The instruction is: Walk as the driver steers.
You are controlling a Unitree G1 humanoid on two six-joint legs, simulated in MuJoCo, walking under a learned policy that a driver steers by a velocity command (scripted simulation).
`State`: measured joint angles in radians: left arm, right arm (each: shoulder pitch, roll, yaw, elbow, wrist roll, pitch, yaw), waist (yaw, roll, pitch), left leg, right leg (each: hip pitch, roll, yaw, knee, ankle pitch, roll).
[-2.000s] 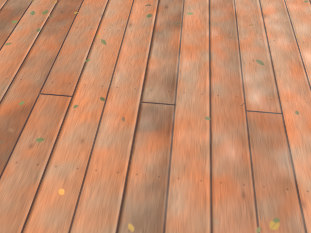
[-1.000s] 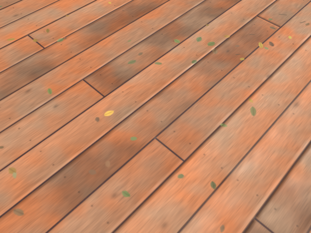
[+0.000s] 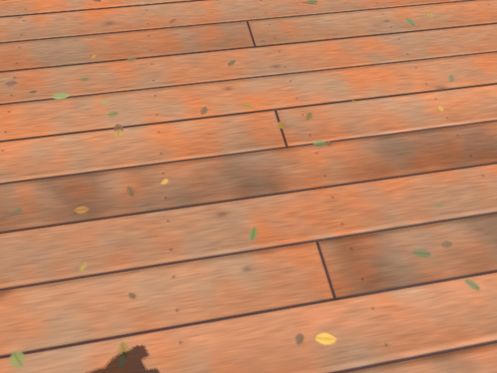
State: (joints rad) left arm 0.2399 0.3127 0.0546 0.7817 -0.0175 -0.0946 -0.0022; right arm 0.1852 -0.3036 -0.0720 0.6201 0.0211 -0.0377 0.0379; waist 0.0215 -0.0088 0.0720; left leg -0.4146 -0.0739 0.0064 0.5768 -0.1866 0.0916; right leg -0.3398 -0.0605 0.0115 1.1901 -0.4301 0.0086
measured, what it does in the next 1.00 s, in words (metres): walks ahead, turning left: right foot, then left foot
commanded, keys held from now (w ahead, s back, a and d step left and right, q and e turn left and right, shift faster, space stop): w+q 0.44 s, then w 0.56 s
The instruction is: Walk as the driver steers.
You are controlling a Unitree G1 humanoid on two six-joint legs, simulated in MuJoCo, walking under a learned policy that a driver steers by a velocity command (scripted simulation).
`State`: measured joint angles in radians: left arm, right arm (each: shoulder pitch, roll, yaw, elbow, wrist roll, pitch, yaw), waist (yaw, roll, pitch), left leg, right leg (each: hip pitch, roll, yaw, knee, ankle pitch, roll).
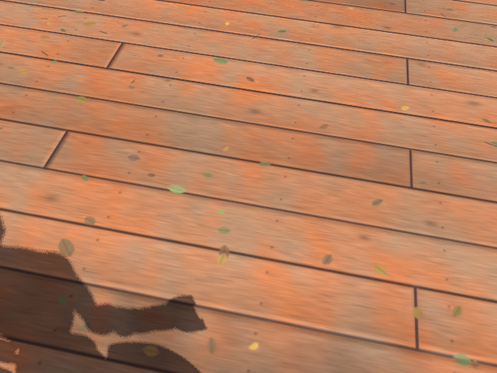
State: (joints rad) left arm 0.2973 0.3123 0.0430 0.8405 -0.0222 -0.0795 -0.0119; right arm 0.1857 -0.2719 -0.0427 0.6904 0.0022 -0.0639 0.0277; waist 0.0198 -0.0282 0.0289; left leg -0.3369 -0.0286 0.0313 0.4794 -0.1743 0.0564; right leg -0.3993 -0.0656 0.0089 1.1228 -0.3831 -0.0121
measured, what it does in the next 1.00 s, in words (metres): walks ahead: right foot, then left foot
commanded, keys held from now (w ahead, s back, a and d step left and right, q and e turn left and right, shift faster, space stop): w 1.00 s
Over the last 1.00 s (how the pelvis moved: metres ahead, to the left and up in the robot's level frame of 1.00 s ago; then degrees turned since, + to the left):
0.53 0.11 0.01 22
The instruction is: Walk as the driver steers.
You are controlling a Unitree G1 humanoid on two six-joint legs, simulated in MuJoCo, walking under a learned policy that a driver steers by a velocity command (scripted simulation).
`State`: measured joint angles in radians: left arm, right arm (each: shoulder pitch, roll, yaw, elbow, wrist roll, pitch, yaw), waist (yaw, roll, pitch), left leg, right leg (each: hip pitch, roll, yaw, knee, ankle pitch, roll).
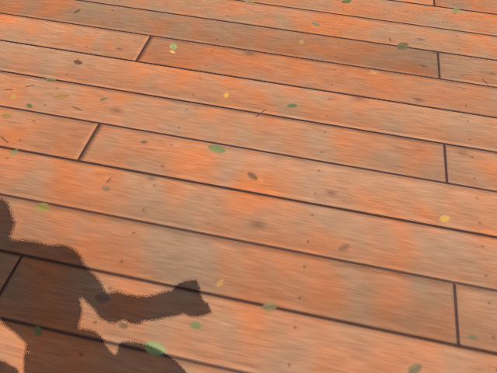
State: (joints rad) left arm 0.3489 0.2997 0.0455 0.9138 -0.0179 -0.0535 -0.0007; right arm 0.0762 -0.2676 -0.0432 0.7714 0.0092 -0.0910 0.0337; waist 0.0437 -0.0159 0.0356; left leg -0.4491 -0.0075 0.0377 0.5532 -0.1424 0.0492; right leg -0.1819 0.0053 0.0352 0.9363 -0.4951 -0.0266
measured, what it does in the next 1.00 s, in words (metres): walks ahead: right foot, then left foot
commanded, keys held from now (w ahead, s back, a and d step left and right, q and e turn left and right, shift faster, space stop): w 1.00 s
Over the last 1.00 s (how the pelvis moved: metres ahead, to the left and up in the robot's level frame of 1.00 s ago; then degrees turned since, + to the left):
0.56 -0.01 -0.01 0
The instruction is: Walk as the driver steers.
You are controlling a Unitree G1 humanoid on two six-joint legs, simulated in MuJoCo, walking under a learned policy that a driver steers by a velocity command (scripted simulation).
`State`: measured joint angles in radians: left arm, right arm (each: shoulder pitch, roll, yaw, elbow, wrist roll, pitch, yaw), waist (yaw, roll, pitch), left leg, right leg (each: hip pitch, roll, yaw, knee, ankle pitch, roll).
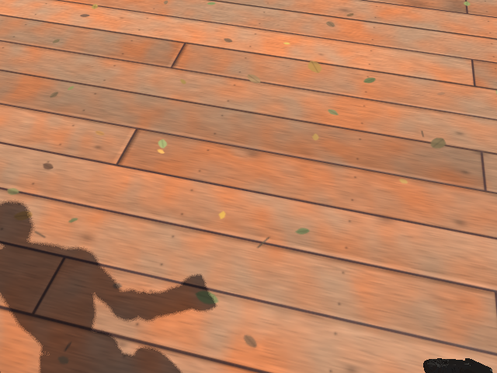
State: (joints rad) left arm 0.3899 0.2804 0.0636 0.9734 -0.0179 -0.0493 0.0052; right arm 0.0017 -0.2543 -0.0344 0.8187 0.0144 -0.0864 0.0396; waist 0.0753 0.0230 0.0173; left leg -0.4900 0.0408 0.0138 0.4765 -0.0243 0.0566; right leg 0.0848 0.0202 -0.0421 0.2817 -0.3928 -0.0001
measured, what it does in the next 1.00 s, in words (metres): walks ahead: right foot, then left foot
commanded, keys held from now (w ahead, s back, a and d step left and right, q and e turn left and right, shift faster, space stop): w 0.52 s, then no key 0.48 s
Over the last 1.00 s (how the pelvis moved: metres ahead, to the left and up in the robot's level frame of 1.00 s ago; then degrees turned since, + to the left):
0.56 -0.02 0.00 0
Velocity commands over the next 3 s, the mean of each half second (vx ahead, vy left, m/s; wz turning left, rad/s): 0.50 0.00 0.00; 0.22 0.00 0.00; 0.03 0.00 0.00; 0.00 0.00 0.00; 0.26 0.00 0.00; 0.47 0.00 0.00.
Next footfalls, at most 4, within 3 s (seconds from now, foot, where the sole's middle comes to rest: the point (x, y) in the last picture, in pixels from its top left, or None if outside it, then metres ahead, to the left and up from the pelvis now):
0.54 right None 0.48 -0.13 -0.76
0.96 left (233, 343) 0.54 0.11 -0.76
2.80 right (310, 221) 0.96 -0.10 -0.76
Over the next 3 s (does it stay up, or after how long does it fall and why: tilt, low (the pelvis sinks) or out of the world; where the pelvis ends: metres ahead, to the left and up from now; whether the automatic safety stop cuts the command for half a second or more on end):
stays up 0.87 -0.02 0.01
